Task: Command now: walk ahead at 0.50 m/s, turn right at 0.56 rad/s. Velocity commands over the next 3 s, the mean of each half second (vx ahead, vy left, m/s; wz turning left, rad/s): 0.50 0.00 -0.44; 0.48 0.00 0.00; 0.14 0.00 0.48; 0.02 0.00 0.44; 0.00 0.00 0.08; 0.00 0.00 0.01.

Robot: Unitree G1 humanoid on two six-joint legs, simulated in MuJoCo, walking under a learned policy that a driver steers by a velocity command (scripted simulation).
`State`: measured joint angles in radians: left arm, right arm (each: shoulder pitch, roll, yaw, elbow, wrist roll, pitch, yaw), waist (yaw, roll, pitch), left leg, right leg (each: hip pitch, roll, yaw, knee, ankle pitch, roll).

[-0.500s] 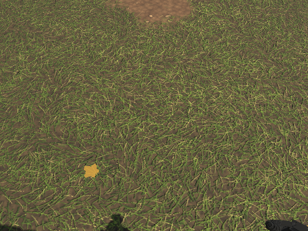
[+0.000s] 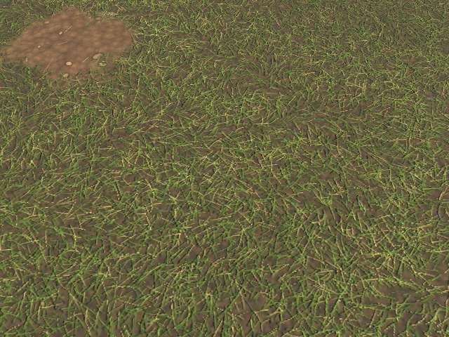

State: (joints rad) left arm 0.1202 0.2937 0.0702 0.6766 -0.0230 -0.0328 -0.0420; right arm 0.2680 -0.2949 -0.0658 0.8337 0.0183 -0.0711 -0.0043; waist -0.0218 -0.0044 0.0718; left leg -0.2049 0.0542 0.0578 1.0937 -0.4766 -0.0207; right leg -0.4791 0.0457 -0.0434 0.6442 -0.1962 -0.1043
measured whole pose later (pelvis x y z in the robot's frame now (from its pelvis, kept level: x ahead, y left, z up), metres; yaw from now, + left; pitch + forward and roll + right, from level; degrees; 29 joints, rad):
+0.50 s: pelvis +0.30 +0.04 +0.01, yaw -13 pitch +2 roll +1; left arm 0.36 0.29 0.06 0.76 -0.03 -0.04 0.01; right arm 0.12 -0.27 -0.05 0.74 0.00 -0.12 0.03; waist 0.03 -0.03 0.01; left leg -0.41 -0.04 0.01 0.54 -0.16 0.04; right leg -0.27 0.07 0.14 1.05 -0.47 -0.04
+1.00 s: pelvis +0.55 -0.06 +0.01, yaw -10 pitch +3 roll +1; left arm 0.04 0.26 0.04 0.63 0.02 -0.09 -0.02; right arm 0.39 -0.29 -0.04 0.89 0.02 -0.05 0.00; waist -0.07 0.01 0.04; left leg -0.22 -0.02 -0.08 0.95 -0.54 0.00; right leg -0.46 -0.01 -0.04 0.55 -0.14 -0.03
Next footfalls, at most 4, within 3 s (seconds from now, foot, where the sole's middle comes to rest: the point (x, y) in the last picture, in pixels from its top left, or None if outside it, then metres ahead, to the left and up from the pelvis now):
0.42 left None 0.43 0.11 -0.75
0.92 right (296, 258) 0.66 -0.19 -0.75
1.40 left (217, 231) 0.76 0.05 -0.75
1.84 right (288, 224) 0.78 -0.18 -0.75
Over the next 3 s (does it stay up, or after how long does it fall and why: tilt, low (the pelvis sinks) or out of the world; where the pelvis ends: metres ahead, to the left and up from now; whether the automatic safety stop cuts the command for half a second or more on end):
stays up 0.68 -0.06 0.02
